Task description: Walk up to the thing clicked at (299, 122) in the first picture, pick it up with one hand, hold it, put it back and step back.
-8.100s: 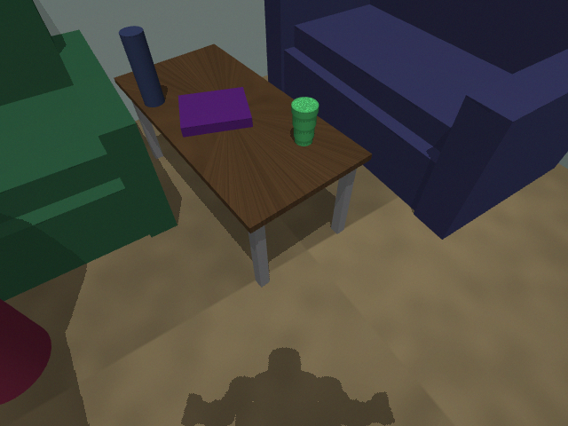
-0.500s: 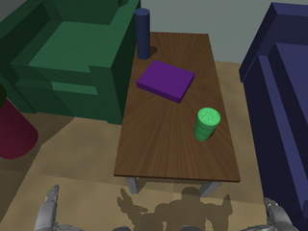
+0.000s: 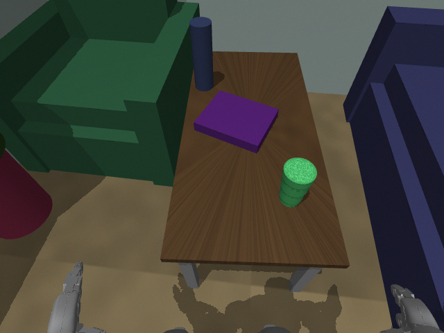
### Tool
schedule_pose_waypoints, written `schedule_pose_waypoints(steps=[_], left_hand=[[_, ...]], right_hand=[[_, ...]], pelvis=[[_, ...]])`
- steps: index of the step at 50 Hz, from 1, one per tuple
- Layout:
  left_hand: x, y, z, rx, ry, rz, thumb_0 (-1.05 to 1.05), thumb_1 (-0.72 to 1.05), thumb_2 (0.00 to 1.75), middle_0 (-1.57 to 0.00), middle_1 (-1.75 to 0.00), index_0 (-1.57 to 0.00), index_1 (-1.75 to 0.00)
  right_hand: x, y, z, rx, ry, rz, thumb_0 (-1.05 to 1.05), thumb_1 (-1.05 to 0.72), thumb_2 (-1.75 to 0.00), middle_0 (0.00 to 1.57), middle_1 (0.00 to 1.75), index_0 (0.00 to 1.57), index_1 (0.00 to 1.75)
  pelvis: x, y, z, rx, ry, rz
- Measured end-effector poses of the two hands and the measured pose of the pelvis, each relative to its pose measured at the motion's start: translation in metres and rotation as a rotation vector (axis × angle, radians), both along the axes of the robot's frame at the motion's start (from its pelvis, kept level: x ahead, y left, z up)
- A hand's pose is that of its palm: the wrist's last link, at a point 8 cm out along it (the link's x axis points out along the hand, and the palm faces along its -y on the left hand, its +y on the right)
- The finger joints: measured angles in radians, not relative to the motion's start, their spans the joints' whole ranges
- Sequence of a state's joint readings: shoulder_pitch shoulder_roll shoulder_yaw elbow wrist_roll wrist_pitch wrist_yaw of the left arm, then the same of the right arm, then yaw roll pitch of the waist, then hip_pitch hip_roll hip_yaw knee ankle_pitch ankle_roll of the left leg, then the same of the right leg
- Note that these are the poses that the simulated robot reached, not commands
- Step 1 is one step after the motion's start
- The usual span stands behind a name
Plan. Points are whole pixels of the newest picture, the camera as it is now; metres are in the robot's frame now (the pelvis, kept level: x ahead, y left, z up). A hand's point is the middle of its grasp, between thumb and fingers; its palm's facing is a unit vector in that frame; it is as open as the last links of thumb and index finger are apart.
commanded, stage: go down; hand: right
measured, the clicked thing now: (294, 185) +0.52 -0.19 -0.20
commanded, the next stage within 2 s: approach in 1.86 s
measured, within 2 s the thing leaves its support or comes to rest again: neither
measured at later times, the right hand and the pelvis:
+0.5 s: hand (391, 326) +0.15 -0.27 -0.07, palm faces +0.12 +0.94 -0.31, open 17.4 cm; pelvis +0.00 +0.00 -0.01, yaw +0 degrees
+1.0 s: hand (415, 214) +0.31 -0.33 +0.03, palm faces +0.21 +0.97 -0.14, open 17.4 cm; pelvis -0.01 +0.00 +0.00, yaw +1 degrees
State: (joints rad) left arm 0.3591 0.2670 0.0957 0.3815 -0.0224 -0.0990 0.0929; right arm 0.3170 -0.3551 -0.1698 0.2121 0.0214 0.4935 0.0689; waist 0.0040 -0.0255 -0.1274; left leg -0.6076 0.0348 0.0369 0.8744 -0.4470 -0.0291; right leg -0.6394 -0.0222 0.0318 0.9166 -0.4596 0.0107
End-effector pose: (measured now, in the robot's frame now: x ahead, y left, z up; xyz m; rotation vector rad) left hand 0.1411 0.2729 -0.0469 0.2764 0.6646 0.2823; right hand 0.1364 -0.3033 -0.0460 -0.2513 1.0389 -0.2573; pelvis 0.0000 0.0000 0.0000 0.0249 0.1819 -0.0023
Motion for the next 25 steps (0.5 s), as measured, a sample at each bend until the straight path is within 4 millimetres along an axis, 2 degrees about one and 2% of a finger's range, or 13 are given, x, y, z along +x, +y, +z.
schedule_pose_waypoints(steps=[25], left_hand=[[-0.001,-0.012,0.018,0.021,-0.1,-0.02,-0.02,-0.52,0.03,-0.07,-0.06,-0.06,-0.06]], right_hand=[[-0.007,-0.013,0.012,0.006,-0.082,-0.006,0.0,0.51,-0.02,0.06,0.06,0.06,0.06]], pelvis=[[-0.004,-0.001,-0.005,0.006,-0.001,-0.008]])
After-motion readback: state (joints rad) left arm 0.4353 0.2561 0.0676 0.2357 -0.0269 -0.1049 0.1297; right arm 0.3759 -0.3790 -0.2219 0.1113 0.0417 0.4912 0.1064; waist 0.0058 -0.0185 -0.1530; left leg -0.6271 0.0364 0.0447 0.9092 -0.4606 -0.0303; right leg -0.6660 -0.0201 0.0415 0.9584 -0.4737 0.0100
